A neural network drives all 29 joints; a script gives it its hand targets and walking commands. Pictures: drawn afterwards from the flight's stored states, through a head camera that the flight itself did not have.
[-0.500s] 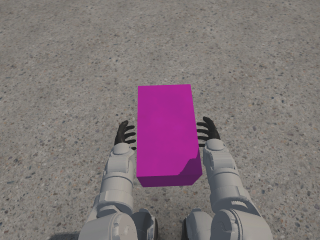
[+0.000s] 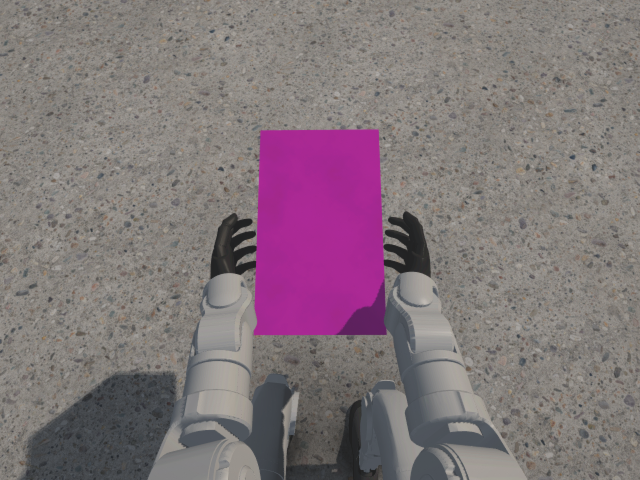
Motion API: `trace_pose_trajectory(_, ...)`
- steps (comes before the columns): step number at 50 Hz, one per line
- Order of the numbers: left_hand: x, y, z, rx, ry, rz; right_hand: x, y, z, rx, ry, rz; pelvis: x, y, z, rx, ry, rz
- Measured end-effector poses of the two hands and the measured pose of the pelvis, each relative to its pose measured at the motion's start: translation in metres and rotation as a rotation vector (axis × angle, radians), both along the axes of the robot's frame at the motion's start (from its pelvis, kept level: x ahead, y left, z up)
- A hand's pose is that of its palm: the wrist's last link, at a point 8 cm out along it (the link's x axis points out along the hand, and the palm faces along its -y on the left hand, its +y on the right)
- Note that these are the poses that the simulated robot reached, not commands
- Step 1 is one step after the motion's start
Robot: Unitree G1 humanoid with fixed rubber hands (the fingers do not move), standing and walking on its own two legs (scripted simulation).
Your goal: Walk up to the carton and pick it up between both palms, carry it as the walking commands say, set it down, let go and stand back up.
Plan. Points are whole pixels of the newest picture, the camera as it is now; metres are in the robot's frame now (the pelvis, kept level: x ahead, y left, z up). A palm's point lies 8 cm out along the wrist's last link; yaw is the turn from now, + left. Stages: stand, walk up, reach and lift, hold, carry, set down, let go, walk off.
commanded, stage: set down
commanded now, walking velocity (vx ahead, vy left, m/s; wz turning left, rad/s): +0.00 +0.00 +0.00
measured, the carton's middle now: (320, 241) +0.44 +0.04 -0.13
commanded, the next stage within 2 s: none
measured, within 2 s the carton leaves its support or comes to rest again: neither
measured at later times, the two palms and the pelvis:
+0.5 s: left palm (246, 271) +0.39 +0.16 -0.14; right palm (401, 279) +0.39 -0.08 -0.15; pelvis -0.01 +0.04 -0.08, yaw -1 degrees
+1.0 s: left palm (259, 263) +0.43 +0.15 -0.22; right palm (394, 267) +0.44 -0.09 -0.22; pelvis -0.03 +0.03 -0.15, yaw +3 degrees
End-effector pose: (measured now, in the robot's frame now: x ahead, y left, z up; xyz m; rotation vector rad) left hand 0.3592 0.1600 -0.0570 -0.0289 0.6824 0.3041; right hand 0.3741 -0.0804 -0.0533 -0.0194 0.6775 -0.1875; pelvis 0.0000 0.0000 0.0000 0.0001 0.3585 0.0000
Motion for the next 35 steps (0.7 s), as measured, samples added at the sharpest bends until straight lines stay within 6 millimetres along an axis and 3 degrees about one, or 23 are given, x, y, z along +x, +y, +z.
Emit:
trace_pose_trajectory(18, 0.029, -0.009, -0.068, -0.018, -0.004, -0.059, 0.010, -0.009, -0.069, -0.004, -0.002, -0.080, -0.007, 0.026, -0.055, -0.013, 0.113, -0.016)
trace_pose_trajectory(35, 0.042, 0.000, -0.124, 0.002, 0.014, -0.034, 0.035, 0.000, -0.125, -0.026, 0.020, -0.017, -0.025, 0.044, -0.108, -0.026, 0.140, 0.018)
